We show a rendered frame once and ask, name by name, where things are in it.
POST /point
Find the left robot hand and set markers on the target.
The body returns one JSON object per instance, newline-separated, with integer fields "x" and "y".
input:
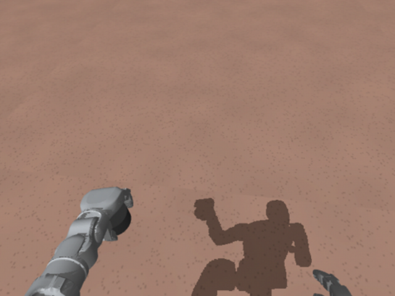
{"x": 109, "y": 200}

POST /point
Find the left robot arm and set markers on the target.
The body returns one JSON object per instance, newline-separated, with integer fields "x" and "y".
{"x": 74, "y": 256}

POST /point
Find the tin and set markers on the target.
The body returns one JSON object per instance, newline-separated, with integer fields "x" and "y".
{"x": 121, "y": 220}

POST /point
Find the right robot hand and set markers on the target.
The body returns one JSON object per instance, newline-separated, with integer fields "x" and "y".
{"x": 331, "y": 284}

